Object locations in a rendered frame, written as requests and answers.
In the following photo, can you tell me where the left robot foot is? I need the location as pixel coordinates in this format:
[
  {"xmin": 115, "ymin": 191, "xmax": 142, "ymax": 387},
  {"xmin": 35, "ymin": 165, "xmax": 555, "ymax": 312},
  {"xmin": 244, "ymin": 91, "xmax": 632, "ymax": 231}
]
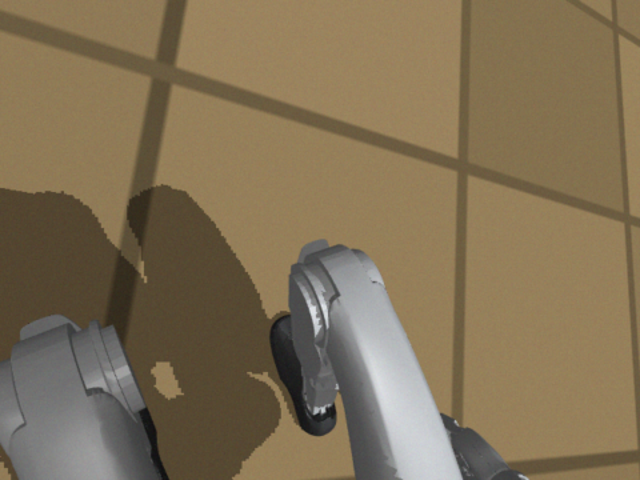
[{"xmin": 138, "ymin": 406, "xmax": 169, "ymax": 480}]

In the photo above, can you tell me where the right robot foot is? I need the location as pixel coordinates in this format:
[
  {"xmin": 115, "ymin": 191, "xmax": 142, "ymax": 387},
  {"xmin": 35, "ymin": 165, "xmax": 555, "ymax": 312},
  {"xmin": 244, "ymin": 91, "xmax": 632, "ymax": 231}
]
[{"xmin": 270, "ymin": 315, "xmax": 337, "ymax": 436}]

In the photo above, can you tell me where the right robot hand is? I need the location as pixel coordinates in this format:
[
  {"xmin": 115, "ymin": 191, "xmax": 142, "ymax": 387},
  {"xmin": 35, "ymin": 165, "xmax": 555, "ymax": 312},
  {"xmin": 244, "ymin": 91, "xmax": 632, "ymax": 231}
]
[{"xmin": 440, "ymin": 413, "xmax": 511, "ymax": 480}]

